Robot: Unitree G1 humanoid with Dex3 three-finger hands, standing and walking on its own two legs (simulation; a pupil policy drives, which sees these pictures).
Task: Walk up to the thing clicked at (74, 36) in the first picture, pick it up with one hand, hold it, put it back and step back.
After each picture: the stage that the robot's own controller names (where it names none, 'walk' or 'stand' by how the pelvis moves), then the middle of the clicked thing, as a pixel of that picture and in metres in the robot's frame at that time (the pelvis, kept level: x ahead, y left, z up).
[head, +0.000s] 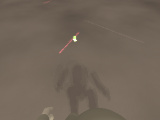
stand; (74, 38) +1.80 +0.43 -0.72
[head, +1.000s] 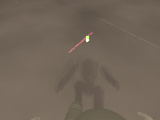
walk; (87, 38) +1.69 +0.23 -0.70
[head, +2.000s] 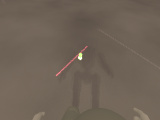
walk; (80, 56) +1.11 +0.19 -0.70
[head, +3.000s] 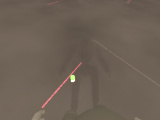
walk; (72, 78) +0.65 +0.22 -0.72
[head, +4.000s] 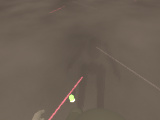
walk; (71, 98) +0.36 +0.26 -0.69
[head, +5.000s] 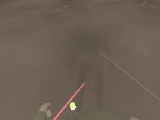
stand; (72, 106) +0.27 +0.19 -0.72
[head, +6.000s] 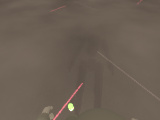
stand; (70, 107) +0.26 +0.22 -0.73
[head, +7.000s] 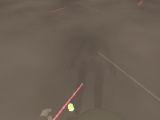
stand; (70, 107) +0.26 +0.23 -0.73
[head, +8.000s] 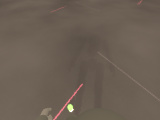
stand; (70, 107) +0.24 +0.23 -0.73
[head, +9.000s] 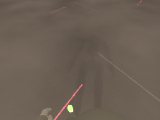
go down; (70, 108) +0.24 +0.23 -0.73
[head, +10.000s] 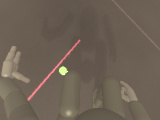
go down; (63, 71) +0.33 +0.24 -0.36
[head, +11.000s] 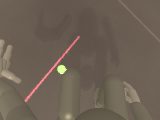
go down; (62, 69) +0.32 +0.25 -0.31
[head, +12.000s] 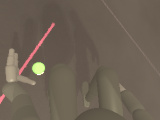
close in; (38, 69) +0.30 +0.27 -0.22
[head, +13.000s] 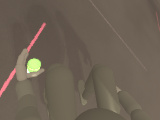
close; (33, 67) +0.32 +0.27 -0.21
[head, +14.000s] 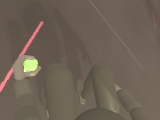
lift; (30, 67) +0.32 +0.28 -0.21
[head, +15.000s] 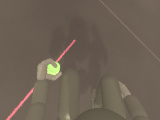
lift; (53, 71) +0.28 +0.27 -0.07
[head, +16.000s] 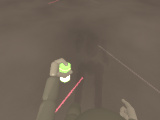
lift; (65, 72) +0.32 +0.18 +0.05
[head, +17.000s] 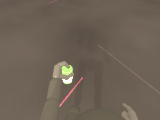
hold; (67, 74) +0.32 +0.17 +0.01
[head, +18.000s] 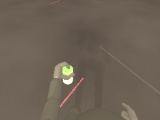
hold; (67, 74) +0.32 +0.17 +0.01
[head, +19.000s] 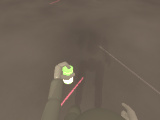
hold; (68, 74) +0.32 +0.17 +0.01
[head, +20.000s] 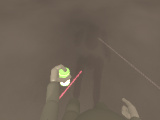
crouch; (64, 77) +0.31 +0.19 -0.04
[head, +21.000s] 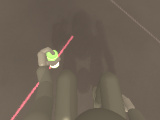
lower; (53, 59) +0.39 +0.25 -0.10
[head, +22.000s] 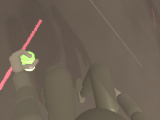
lower; (28, 61) +0.36 +0.28 -0.22
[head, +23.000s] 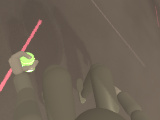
lower; (28, 62) +0.35 +0.29 -0.21
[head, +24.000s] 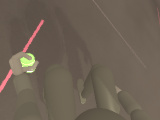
lower; (28, 63) +0.34 +0.29 -0.21
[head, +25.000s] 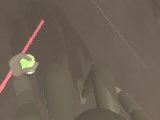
lower; (28, 64) +0.34 +0.29 -0.21
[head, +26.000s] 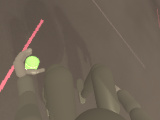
open; (31, 65) +0.33 +0.28 -0.22
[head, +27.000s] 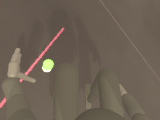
stand; (47, 66) +0.32 +0.26 -0.23
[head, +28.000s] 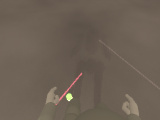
stand; (69, 97) +0.29 +0.21 -0.61
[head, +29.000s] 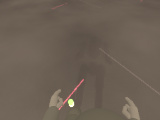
stand; (71, 102) +0.30 +0.21 -0.66
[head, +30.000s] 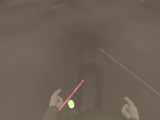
stand; (71, 103) +0.28 +0.21 -0.67
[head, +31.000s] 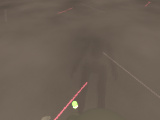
stand; (74, 104) +0.30 +0.19 -0.72
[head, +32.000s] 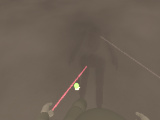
walk; (76, 86) +0.42 +0.21 -0.70
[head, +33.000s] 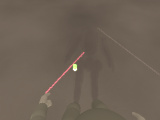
walk; (75, 67) +0.72 +0.20 -0.71
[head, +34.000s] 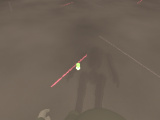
stand; (78, 66) +0.93 +0.23 -0.71
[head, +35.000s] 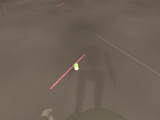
stand; (76, 66) +0.92 +0.26 -0.72
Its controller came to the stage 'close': yes
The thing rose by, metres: 0.71
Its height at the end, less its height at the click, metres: +0.00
